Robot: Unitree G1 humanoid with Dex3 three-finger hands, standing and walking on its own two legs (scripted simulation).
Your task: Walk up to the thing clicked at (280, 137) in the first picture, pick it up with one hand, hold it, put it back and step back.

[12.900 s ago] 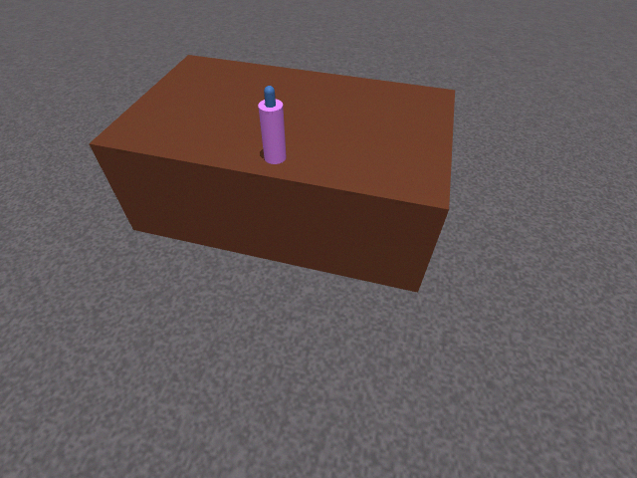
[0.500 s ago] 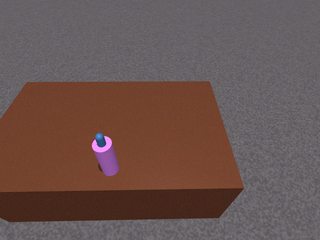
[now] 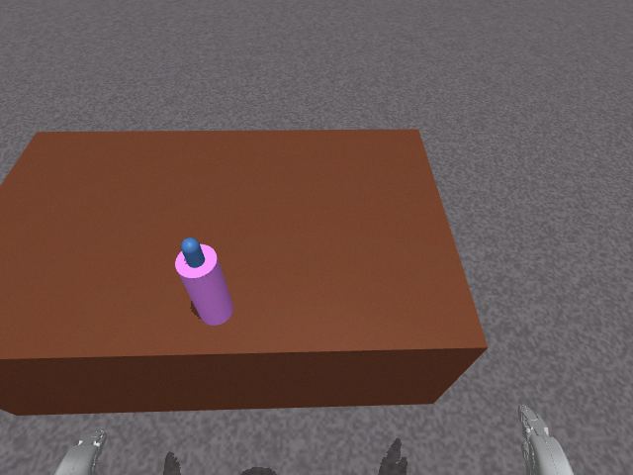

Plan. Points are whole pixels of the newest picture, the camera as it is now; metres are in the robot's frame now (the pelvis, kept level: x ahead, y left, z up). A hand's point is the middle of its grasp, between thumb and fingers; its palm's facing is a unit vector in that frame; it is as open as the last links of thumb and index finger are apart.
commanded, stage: go down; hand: left
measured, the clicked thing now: (204, 280) +0.49 +0.21 -0.18
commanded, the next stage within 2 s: none
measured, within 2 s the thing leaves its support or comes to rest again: neither
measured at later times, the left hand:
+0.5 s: hand (117, 460) +0.17 +0.26 -0.11, palm faces +0.06 -0.94 -0.33, open 17.4 cm
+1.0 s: hand (92, 467) +0.16 +0.28 -0.09, palm faces +0.11 -0.94 -0.32, open 17.4 cm
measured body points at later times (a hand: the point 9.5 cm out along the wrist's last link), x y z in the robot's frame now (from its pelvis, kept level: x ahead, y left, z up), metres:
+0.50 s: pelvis +0.02 +0.00 -0.02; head +0.06 +0.00 +0.43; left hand +0.17 +0.31 -0.09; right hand +0.18 -0.28 -0.09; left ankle +0.00 +0.12 -0.72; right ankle +0.00 -0.13 -0.72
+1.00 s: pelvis +0.00 +0.00 -0.03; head +0.03 +0.00 +0.42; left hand +0.16 +0.33 -0.07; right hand +0.16 -0.26 -0.07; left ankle +0.00 +0.12 -0.72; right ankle +0.00 -0.13 -0.72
